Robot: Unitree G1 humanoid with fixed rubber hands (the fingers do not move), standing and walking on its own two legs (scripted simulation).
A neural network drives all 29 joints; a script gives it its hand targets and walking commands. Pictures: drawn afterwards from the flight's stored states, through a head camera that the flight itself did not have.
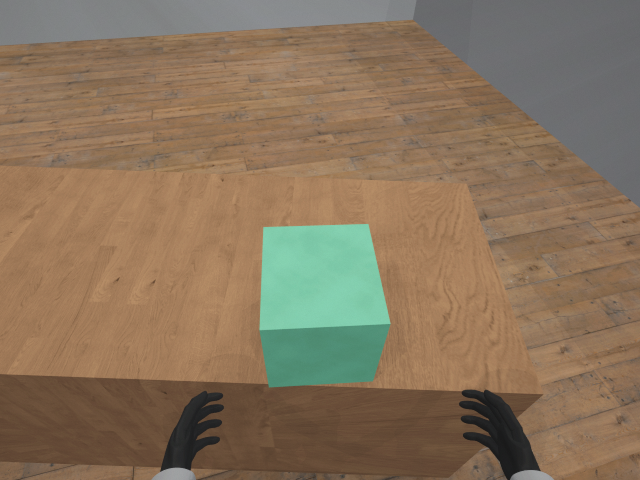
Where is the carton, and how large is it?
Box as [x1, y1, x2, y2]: [259, 224, 390, 386]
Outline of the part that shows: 367,224 263,227 259,330 269,386 370,381 373,379 390,323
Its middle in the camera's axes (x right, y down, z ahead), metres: +0.00 +0.11 +0.66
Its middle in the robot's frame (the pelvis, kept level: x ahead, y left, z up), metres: +0.40 +0.03 -0.08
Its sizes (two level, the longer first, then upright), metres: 0.195 0.178 0.188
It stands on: a pedestal, 0.60 m high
